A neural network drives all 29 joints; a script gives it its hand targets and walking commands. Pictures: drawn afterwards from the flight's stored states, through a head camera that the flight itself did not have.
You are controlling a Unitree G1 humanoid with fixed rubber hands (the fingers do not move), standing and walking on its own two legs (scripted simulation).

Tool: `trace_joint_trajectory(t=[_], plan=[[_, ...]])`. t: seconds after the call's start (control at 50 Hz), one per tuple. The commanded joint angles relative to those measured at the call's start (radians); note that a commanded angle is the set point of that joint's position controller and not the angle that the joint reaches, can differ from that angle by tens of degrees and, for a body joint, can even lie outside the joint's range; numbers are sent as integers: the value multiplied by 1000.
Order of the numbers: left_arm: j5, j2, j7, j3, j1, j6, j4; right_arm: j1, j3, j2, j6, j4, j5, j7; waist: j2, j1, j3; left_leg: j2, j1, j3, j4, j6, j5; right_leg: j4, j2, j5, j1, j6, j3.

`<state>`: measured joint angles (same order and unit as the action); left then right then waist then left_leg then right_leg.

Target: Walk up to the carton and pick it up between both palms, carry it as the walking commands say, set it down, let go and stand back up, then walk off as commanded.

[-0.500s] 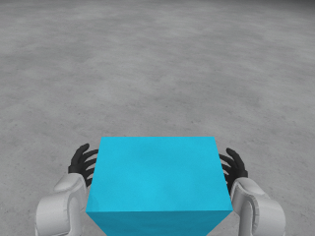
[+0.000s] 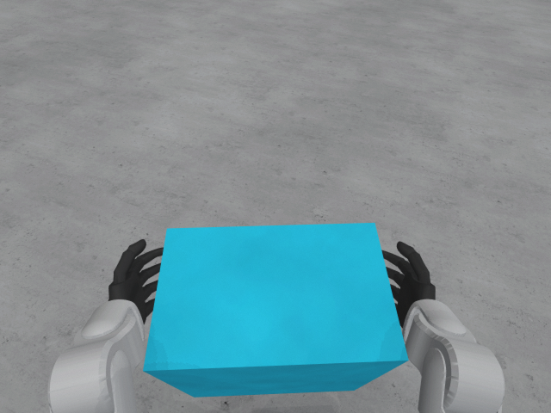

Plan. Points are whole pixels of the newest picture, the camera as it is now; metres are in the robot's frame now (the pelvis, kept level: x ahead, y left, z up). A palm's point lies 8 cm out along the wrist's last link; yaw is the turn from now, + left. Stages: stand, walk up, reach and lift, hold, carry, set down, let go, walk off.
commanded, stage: carry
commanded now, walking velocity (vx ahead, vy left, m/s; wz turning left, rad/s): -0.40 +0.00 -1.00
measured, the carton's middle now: (273, 320) +0.25 +0.00 +0.01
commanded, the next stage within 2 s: none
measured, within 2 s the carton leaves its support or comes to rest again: neither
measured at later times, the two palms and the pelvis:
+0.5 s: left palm (183, 380) +0.15 +0.10 +0.10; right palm out of the picture +0.02 -0.22 +0.09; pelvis -0.13 +0.02 +0.00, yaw -24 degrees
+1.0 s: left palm out of the picture -0.04 +0.07 +0.09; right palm out of the picture -0.30 -0.17 +0.10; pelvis -0.33 +0.11 +0.01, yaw -47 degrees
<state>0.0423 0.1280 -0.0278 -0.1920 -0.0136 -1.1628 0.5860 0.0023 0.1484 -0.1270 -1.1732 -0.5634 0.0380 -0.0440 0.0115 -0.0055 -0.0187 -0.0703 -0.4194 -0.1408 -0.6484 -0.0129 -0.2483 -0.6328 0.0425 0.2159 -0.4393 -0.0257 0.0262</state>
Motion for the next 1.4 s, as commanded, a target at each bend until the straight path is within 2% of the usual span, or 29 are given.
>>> trace_joint_trajectory(t=[0.0,0.08,0.16,0.24,0.26,0.28,0.3,0.34,0.38,0.5,0.54,0.56,0.58,0.64,0.72,0.8,0.86,0.9,0.92,0.94,0.96,1.0,1.04,1.12,1.22,1.26,1.28,1.3,1.38], plan=[[-312,666,99,797,323,-32,103,340,-738,-721,3,-92,-261,75,24,-12,-245,-167,195,96,38,-5,345,6,83,-253,-7,-23,-81],[-314,684,107,798,304,-20,124,358,-756,-747,14,-115,-267,77,21,4,-235,-196,100,95,39,-18,86,-17,85,-137,-13,12,-157],[-316,674,108,792,304,-8,139,330,-763,-759,21,-117,-270,79,-295,-2,-257,53,131,23,-315,34,-284,319,235,-176,-121,98,-479],[-310,690,113,786,303,10,154,318,-780,-790,43,-132,-284,78,-213,-19,-271,41,345,16,113,3,-129,284,67,-178,-82,-45,-277],[-299,689,111,786,285,11,139,320,-773,-780,45,-129,-283,77,-95,-9,-272,-59,399,108,243,-31,-102,145,8,-58,-86,-58,-229],[-292,685,108,794,255,5,138,330,-760,-739,45,-136,-277,80,292,-11,-287,-422,281,392,329,-166,-41,-312,-92,265,-128,-81,-70],[-289,680,109,787,308,3,139,343,-759,-724,42,-128,-270,87,262,6,-160,-538,124,336,377,-204,44,-585,-37,334,-221,-65,27],[-309,719,116,804,373,3,102,378,-729,-729,32,-100,-256,92,94,13,-132,-400,-34,145,371,-138,20,-798,13,261,-129,-23,-26],[-316,721,112,818,367,-1,91,352,-724,-725,26,-84,-249,91,112,11,-172,-298,83,7,265,-91,138,-726,26,242,-145,-20,-41],[-318,680,103,781,288,-47,48,260,-712,-661,-10,-74,-211,63,210,6,-227,-339,306,-51,75,-90,687,-51,5,177,-9,-22,106],[-318,669,106,757,253,-57,16,260,-709,-666,-21,-57,-196,59,43,12,-155,-276,115,-57,-93,1,382,212,77,-134,110,-23,-51],[-320,649,107,746,270,-49,40,278,-727,-692,-25,-86,-212,63,-312,7,-174,-154,-159,-80,-283,86,-91,181,308,-778,254,70,-398],[-331,678,110,761,286,-44,35,287,-742,-697,-27,-80,-220,73,-433,-2,-171,-67,-186,-3,-461,107,-480,188,359,-1054,177,161,-471],[-302,763,128,730,299,-2,89,404,-842,-856,10,-136,-309,95,-240,0,-195,3,-123,116,-661,62,-276,232,226,-657,162,124,-255],[-288,772,125,738,257,32,137,387,-882,-863,38,-207,-341,99,-172,-5,-252,60,-106,130,-518,26,-209,290,200,-383,266,121,-328],[-266,678,107,743,187,23,146,279,-862,-787,25,-173,-317,89,-207,1,-252,127,1,108,-224,-9,-301,414,208,-334,302,112,-450],[-277,641,101,765,198,10,165,230,-829,-754,17,-153,-303,83,-265,0,-265,162,298,13,113,-35,-261,544,123,-225,191,-22,-371],[-280,622,94,784,225,-2,180,202,-796,-738,11,-142,-298,82,-176,-13,-267,57,585,-11,397,-86,-177,468,-10,53,31,-125,-247],[-282,625,91,788,216,-10,181,221,-776,-708,8,-152,-299,84,155,6,-261,-210,516,211,446,-123,-192,28,-63,231,13,-43,-192],[-295,656,91,808,226,-19,171,229,-768,-687,7,-158,-273,92,308,5,-181,-493,298,266,458,-208,-127,-361,-141,374,-151,-84,11],[-334,690,98,852,360,-12,225,283,-757,-706,18,-174,-272,99,239,6,-27,-522,48,174,487,-225,-111,-614,-16,316,-193,-76,18],[-320,717,102,845,423,-13,192,387,-735,-715,8,-158,-274,108,121,28,39,-322,-148,-9,427,-115,-122,-840,-55,188,-106,-22,-59],[-325,705,99,835,368,-18,174,331,-737,-708,7,-164,-268,99,69,12,-53,-246,21,-89,302,-126,75,-866,-69,164,-143,-13,-47],[-328,653,80,828,321,-50,169,256,-705,-638,-6,-171,-226,68,150,2,-122,-315,276,-89,134,-164,535,-632,-29,247,-193,-27,40],[-315,639,73,806,238,-86,121,205,-713,-601,-34,-167,-201,45,252,-2,-173,-352,355,-99,-9,-110,795,-91,-2,207,-31,-22,166],[-308,621,75,772,180,-84,102,190,-722,-603,-42,-169,-202,44,33,9,-148,-268,154,-109,-226,-16,383,204,49,-310,172,-23,26],[-307,612,74,755,177,-74,117,225,-746,-634,-43,-205,-222,46,-296,1,-155,-156,-183,-88,-418,60,-430,141,258,-1092,400,53,-283],[-328,628,78,765,189,-58,151,191,-775,-655,-36,-210,-249,61,-424,8,-197,-71,-236,14,-611,93,-575,124,340,-1383,388,166,-417],[-275,746,98,744,186,6,182,343,-887,-816,15,-265,-353,98,-190,5,-195,-21,-179,151,-763,57,-255,260,203,-440,271,139,-239]])
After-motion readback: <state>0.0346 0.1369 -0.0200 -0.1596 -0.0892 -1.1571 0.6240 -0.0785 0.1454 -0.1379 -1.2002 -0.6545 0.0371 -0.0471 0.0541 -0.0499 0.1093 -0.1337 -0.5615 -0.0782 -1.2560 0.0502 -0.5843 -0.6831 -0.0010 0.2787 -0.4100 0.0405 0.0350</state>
